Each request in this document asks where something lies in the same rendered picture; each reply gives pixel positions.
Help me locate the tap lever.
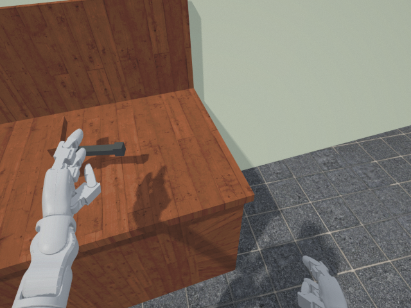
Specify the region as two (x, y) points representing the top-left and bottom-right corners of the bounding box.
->
(76, 142), (126, 157)

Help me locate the counter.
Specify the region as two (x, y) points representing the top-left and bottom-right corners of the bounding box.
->
(0, 0), (255, 308)

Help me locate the right robot hand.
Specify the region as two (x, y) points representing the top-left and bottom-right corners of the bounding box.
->
(297, 255), (347, 308)

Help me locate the left robot forearm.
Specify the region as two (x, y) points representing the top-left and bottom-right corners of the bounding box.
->
(12, 214), (79, 308)

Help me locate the left robot hand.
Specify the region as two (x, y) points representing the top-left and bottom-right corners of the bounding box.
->
(42, 129), (101, 218)

